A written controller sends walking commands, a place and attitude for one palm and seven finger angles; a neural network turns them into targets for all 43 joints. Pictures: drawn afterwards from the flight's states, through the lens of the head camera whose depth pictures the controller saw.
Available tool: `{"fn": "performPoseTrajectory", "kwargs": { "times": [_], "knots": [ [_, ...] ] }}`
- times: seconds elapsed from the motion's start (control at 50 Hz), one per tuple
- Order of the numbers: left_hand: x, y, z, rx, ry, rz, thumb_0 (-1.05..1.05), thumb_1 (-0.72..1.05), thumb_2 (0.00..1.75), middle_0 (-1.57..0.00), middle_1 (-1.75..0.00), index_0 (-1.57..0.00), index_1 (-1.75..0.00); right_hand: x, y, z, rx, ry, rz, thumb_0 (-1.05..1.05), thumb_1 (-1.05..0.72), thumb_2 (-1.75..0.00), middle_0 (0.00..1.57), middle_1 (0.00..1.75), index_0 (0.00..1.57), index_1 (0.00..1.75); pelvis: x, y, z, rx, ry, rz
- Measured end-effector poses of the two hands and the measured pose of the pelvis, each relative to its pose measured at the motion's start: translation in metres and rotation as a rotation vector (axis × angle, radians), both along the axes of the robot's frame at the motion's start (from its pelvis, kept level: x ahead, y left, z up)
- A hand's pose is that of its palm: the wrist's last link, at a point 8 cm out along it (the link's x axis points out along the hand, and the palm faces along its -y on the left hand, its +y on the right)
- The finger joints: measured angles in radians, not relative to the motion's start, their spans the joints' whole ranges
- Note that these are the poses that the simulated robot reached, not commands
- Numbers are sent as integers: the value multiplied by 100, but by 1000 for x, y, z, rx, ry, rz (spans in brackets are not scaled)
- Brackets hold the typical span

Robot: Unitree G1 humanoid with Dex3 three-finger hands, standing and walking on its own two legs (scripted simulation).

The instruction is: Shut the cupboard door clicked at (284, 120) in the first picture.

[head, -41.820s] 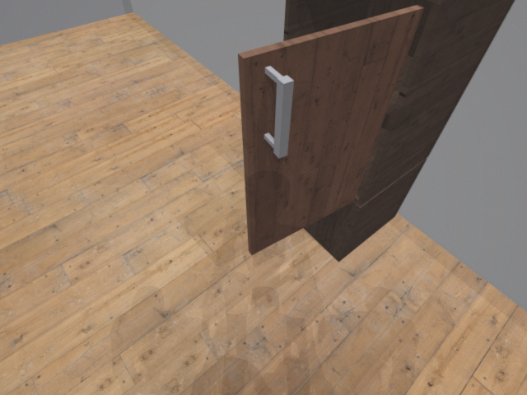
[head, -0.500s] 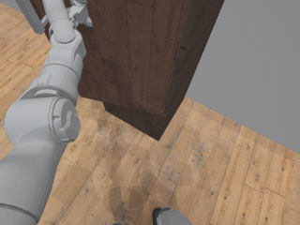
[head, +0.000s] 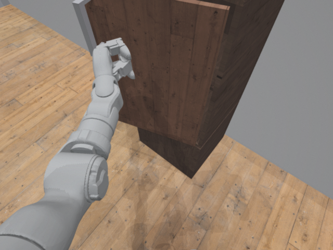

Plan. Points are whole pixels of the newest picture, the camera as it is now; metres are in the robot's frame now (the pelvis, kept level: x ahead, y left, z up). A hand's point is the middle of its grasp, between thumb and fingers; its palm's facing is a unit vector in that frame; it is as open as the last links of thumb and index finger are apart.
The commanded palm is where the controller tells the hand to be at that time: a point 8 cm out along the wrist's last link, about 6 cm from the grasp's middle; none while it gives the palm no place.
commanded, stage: pull the fist back off the door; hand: left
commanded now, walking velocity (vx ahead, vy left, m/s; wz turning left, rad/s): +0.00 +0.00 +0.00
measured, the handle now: (91, 27) +0.67 +0.18 +0.16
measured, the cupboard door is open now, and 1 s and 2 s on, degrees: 18 18 18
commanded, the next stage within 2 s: draw the hand back to the body in 0.10 s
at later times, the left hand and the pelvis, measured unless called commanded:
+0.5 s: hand (108, 82) +0.46 +0.11 +0.15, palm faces +0.16 -0.99 +0.01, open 3.1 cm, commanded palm +0.40 +0.15 +0.17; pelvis -0.01 +0.01 +0.01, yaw -3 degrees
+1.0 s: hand (45, 152) +0.28 +0.19 +0.16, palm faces +0.22 -0.95 -0.22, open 3.3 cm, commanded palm +0.25 +0.24 +0.18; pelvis +0.00 +0.01 +0.02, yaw +1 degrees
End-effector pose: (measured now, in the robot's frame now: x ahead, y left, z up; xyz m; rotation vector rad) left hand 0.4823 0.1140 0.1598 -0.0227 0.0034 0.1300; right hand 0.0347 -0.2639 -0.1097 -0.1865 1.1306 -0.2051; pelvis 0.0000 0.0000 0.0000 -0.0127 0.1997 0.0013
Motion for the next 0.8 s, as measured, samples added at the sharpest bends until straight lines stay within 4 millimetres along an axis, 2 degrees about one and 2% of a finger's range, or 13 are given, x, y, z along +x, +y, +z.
{"fn": "performPoseTrajectory", "kwargs": {
  "times": [0.06, 0.12, 0.26, 0.36, 0.42, 0.46, 0.52, 0.56, 0.68, 0.74, 0.8],
  "knots": [
    [-7, -9, 9, 36, -52, -17, 2, 90, 90, -130, -150, -130, -150, 4, 3, -2, 2, -33, 11, 1, -91, -90, 20, 30, 19, 30, -6, 1, -1, 3, -7, 3],
    [-8, -16, 13, 52, -31, -26, 2, 90, 90, -130, -150, -130, -150, 1, 8, -5, 14, -44, 7, 1, -91, -90, 20, 30, 19, 30, -11, 2, -2, 7, -9, 2],
    [-2, -16, 17, -6, 38, 9, 2, 89, 90, -130, -150, -130, -150, -28, 20, -9, 39, -16, -28, 1, -90, -90, 20, 30, 20, 30, -18, 3, -2, 13, -5, -12],
    [-9, 4, 18, 10, -61, 34, 2, 89, 90, -130, -149, -130, -150, -54, 23, -11, 55, 23, -66, 1, -90, -90, 20, 30, 20, 30, -16, 4, -1, 18, -7, -44],
    [-24, 22, 8, 61, -57, 27, 2, 89, 90, -130, -149, -129, -150, -62, 23, -11, 67, 37, -90, 1, -90, -90, 20, 30, 20, 30, -13, 5, 1, 16, -28, -55],
    [-38, 34, -2, 49, -29, 26, 2, 90, 90, -130, -149, -129, -150, -60, 22, -10, 66, 35, -102, 1, -90, -90, 20, 30, 20, 30, -12, 5, 3, 13, -50, -58],
    [-62, 50, -10, -2, -12, 31, 2, 90, 90, -130, -150, -129, -150, -45, 18, -5, 47, -1, -100, 2, -90, -90, 20, 30, 20, 30, -10, 5, 7, 8, -89, -54],
    [-77, 57, -7, -9, -37, 31, 2, 90, 90, -130, -150, -129, -150, -26, 15, 0, 27, -51, -81, 2, -90, -90, 20, 30, 20, 30, -10, 6, 8, 5, -111, -47],
    [-115, 72, 23, 43, -132, 13, 2, 90, 90, -129, -149, -129, -150, 53, 16, 20, 3, -271, 7, 2, -91, -90, 20, 30, 19, 30, -11, 8, 11, 5, -165, -27],
    [-132, 82, 25, 34, -89, 2, 2, 90, 90, -127, -147, -127, -147, 94, 25, 35, 16, -380, 47, 2, -91, -90, 19, 30, 19, 30, -11, 10, 13, 6, -189, -20],
    [-155, 91, 25, 124, -117, 2, 2, 90, 90, -123, -142, -123, -143, 128, 37, 54, 39, -486, 91, 2, -91, -90, 19, 30, 19, 30, -10, 10, 15, 10, -212, -16]
  ]
}}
